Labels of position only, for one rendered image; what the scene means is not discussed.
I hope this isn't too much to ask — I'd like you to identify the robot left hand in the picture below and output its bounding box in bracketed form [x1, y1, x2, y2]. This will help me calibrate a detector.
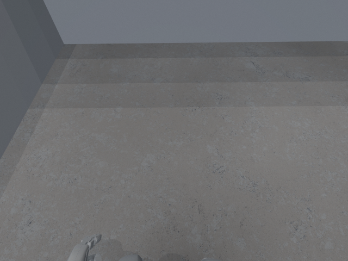
[67, 234, 102, 261]

